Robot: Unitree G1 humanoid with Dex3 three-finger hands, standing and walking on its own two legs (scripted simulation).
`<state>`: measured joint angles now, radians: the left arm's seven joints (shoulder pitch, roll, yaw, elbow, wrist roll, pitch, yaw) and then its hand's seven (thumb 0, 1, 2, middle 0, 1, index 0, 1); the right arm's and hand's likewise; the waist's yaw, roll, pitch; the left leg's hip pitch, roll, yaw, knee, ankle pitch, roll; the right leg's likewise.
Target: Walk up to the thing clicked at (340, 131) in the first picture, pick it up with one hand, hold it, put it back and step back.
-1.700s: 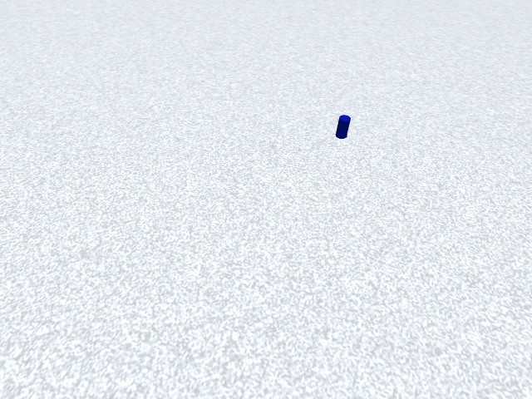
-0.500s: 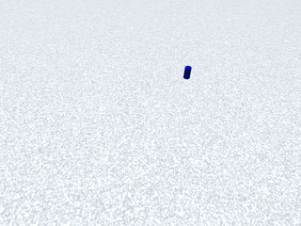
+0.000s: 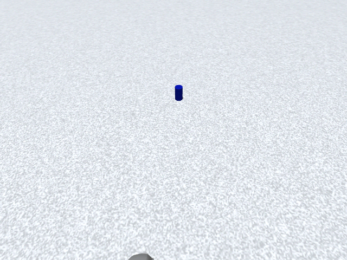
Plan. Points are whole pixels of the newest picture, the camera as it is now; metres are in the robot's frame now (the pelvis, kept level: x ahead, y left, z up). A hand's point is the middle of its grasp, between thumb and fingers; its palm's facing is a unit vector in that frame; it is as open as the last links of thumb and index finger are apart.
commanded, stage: walk up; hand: left
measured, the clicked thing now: (178, 93) +1.63 +0.05 -0.71
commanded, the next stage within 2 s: none
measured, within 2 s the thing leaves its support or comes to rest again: neither
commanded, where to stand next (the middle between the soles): +1.27 -0.12 m, yaw -8 degrees
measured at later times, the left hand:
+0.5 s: hand (104, 170) +0.42 +0.27 -0.13, palm faces -0.22 -0.91 -0.35, open 7.4 cm
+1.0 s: hand (122, 139) +0.57 +0.24 -0.14, palm faces -0.14 -0.92 -0.37, open 7.4 cm
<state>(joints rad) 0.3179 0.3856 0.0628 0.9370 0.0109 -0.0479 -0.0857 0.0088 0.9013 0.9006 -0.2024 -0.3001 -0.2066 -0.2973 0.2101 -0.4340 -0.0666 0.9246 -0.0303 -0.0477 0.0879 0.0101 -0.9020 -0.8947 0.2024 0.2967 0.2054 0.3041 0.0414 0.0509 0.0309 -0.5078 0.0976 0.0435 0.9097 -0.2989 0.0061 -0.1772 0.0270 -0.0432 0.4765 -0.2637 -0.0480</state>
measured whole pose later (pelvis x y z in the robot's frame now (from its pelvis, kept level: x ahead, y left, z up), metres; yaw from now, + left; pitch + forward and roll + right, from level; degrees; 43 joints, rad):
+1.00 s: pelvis +0.51 -0.04 +0.00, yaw -8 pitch -1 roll -2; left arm 0.35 0.42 0.05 0.89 0.01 -0.08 -0.06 0.01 0.90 0.90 -0.20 -0.30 -0.21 -0.30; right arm 0.24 -0.43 -0.07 0.89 -0.03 -0.05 0.09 0.01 -0.90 -0.89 0.20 0.30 0.21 0.30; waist 0.05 0.04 0.06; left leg -0.50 0.12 0.02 0.64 -0.15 0.01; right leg -0.10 0.02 -0.07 0.46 -0.34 -0.02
